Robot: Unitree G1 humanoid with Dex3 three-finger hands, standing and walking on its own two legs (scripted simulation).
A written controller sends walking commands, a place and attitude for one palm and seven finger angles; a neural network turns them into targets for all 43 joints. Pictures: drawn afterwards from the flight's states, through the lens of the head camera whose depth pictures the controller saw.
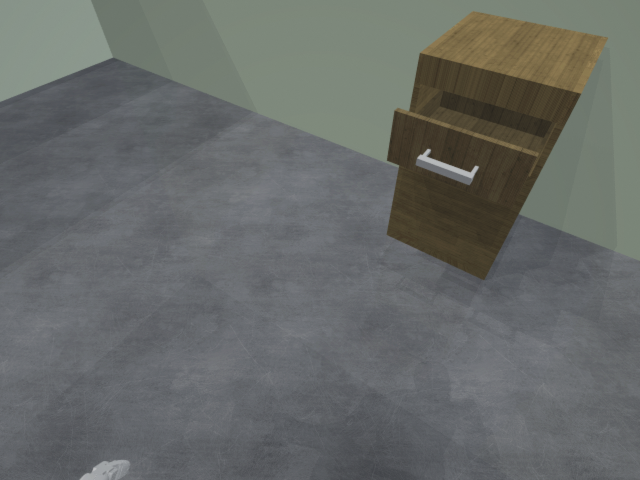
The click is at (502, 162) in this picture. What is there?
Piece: drawer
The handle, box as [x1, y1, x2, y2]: [416, 149, 478, 184]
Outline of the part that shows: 416,160 416,165 469,184 472,180 473,175 478,167 475,166 470,172 437,161 426,156 430,151 429,149 427,149 422,155 420,154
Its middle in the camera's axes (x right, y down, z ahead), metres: +0.35 -0.20 +1.06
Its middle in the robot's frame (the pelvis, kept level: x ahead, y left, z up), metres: +0.93 -0.31 -0.17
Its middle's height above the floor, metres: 0.60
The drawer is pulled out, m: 0.18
